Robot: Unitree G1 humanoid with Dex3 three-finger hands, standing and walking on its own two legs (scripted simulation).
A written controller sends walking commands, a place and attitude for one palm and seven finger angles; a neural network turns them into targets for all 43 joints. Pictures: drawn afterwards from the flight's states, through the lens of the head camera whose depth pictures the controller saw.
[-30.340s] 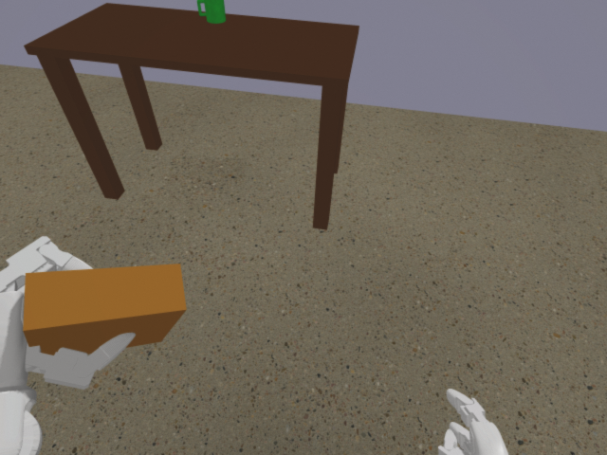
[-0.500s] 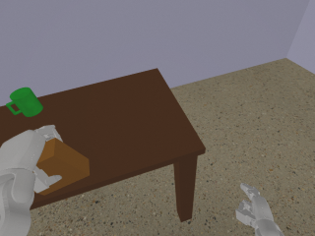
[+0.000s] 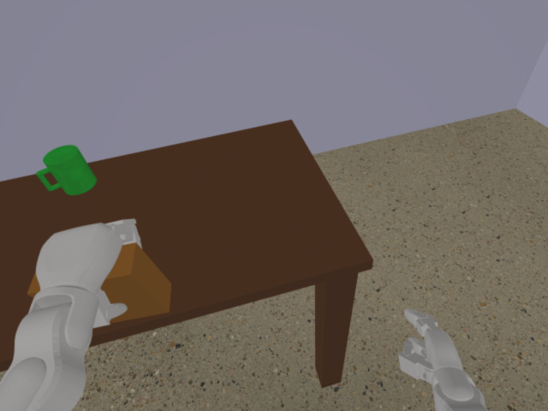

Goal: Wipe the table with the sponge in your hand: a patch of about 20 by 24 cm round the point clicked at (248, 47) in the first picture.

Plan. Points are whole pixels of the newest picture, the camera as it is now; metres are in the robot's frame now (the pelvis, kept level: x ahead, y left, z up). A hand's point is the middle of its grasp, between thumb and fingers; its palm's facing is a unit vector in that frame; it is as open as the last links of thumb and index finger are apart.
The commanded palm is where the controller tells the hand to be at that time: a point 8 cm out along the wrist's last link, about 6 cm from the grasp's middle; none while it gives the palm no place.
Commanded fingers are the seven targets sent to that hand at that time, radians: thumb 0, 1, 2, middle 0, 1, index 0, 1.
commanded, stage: turn the palm down, sponge in hand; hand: left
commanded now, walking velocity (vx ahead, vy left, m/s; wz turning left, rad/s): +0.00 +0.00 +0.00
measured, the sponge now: (116, 294) +0.22 +0.28 +0.07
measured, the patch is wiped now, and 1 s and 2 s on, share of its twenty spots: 0.00 0.00 0.00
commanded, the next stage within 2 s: move the sponge above the wiping area in 0.26 s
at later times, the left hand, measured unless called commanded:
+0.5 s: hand (101, 252) +0.24 +0.28 +0.14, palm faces +0.13 -0.02 -0.99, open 9.1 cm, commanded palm +0.21 +0.27 +0.20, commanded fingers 0.00 0.10 1.30 -1.20 -1.60 -1.20 -1.60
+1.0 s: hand (94, 251) +0.25 +0.30 +0.13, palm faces +0.08 -0.01 -1.00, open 9.1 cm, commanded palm +0.23 +0.29 +0.18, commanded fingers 0.00 0.10 1.30 -1.20 -1.60 -1.20 -1.60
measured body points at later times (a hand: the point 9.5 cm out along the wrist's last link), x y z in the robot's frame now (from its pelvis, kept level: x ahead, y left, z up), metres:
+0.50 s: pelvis +0.01 -0.02 +0.00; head +0.00 -0.07 +0.45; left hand +0.23 +0.28 +0.20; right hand +0.26 -0.22 -0.08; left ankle +0.01 +0.09 -0.74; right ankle +0.02 -0.10 -0.74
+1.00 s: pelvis +0.01 -0.02 +0.00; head +0.00 -0.07 +0.45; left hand +0.24 +0.30 +0.19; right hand +0.24 -0.25 -0.10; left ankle +0.01 +0.09 -0.74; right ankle +0.02 -0.10 -0.74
